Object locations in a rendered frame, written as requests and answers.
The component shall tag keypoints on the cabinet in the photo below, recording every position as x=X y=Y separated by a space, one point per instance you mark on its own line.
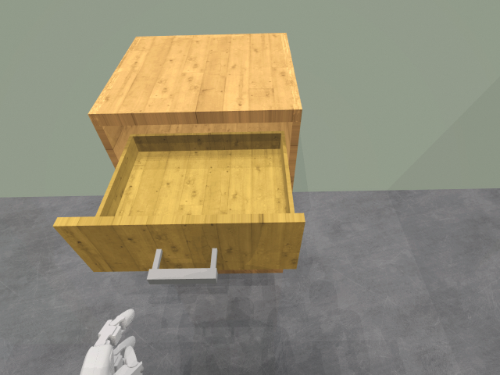
x=201 y=84

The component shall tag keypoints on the left robot hand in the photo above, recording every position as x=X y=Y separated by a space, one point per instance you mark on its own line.
x=103 y=360

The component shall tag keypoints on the drawer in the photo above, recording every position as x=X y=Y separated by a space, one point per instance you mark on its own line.
x=188 y=193

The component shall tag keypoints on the handle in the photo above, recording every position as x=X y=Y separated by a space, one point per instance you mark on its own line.
x=183 y=276

